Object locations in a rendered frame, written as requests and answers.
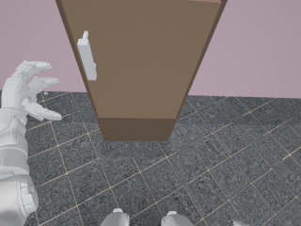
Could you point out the left robot hand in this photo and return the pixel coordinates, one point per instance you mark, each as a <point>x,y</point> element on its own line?
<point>15,91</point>

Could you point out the robot left thigh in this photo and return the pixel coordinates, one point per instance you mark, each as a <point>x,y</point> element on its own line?
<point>116,219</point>

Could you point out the robot left upper arm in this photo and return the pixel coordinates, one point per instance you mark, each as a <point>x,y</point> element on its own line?
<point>18,199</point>

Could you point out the robot left shin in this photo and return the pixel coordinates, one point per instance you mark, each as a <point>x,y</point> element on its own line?
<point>117,210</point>

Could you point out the robot left forearm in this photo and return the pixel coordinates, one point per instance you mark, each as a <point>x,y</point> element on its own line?
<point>13,145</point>

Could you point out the cupboard door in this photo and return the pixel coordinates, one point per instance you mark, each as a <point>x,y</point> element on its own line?
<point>145,51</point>

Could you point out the handle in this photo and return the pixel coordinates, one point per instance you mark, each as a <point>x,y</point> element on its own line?
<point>86,56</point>

